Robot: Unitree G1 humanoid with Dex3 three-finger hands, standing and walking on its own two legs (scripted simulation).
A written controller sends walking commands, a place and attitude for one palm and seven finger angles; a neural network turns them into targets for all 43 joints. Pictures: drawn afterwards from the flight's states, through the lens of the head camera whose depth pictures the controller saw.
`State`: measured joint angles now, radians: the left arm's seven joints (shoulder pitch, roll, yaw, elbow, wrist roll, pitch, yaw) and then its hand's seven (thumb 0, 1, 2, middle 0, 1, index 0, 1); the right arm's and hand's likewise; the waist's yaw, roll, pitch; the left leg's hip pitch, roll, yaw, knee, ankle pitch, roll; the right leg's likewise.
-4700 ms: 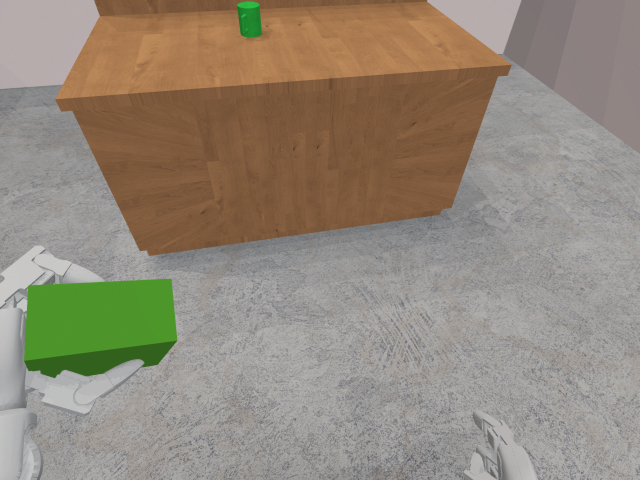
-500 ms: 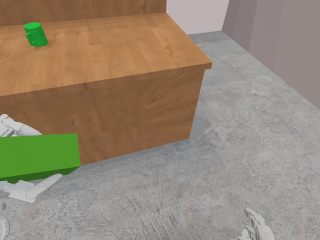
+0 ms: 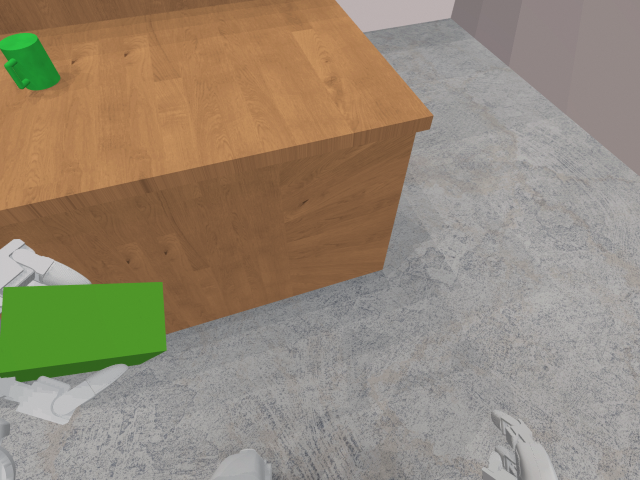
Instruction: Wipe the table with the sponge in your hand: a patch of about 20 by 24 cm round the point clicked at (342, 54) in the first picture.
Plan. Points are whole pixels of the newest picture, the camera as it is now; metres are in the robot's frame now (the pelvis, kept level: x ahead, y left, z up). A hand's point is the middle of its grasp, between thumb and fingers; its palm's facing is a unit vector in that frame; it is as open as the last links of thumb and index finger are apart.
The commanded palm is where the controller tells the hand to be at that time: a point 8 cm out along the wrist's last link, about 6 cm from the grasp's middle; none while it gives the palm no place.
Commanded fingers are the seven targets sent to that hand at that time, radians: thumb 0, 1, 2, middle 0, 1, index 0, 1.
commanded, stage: take the last steps up to it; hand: left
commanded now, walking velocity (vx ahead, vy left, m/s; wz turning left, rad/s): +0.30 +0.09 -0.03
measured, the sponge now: (106, 330) +0.22 +0.21 +0.14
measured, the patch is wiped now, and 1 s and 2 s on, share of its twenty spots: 0.00 0.00 0.00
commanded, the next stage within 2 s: come to a stop and stand still in 1.54 s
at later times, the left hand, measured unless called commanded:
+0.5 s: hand (110, 218) +0.33 +0.24 +0.17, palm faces +0.38 -0.77 -0.51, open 10.3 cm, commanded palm +0.28 +0.28 +0.17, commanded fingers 0.00 0.10 1.30 -1.20 -1.60 -1.20 -1.60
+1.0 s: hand (112, 143) +0.45 +0.28 +0.17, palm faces +0.42 -0.82 -0.38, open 10.3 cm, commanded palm +0.39 +0.31 +0.17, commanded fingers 0.00 0.10 1.30 -1.20 -1.60 -1.20 -1.60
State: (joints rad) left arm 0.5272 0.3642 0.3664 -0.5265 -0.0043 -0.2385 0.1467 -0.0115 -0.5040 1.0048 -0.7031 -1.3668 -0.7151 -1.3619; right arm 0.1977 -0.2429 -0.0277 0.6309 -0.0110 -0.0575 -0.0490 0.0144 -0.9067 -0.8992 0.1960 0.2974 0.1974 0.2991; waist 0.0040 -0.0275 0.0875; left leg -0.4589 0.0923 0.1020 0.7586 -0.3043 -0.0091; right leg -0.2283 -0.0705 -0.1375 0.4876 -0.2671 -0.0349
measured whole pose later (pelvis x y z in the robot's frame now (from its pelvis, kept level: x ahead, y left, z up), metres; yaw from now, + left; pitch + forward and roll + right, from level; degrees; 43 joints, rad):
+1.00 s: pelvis +0.21 +0.04 -0.01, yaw -3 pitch -1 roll +0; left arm 0.40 0.39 0.39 -0.45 -0.01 -0.23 0.17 -0.01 -0.50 1.01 -0.70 -1.37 -0.72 -1.36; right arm 0.20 -0.17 -0.01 0.61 0.00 -0.07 -0.06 0.01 -0.91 -0.90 0.19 0.30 0.19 0.30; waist -0.01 -0.04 0.03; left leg -0.28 0.05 0.16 0.56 -0.26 0.03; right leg -0.38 -0.06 -0.08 1.06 -0.51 0.01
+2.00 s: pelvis +0.31 +0.00 -0.01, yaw -2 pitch -3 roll +0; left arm 0.46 0.36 0.32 -0.55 -0.02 -0.17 0.15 -0.01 -0.50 1.01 -0.70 -1.37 -0.72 -1.36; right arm 0.17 -0.11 0.07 0.59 -0.01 -0.11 -0.02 0.01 -0.90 -0.90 0.20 0.30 0.20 0.30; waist 0.02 0.02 0.10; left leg -0.26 0.10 0.09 0.55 -0.24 -0.03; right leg -0.23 0.01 -0.11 0.52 -0.24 -0.03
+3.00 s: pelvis +0.25 -0.01 +0.00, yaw -4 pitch -2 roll +0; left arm 0.47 0.34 0.33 -0.42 -0.01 -0.17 0.16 -0.01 -0.50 1.01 -0.70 -1.37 -0.72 -1.36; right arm 0.24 -0.21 0.03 0.63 0.00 -0.07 -0.05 0.01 -0.90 -0.90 0.20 0.30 0.20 0.30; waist 0.01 0.01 0.02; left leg -0.20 0.00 0.02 0.48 -0.24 0.01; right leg -0.28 0.05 -0.07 0.40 -0.10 -0.06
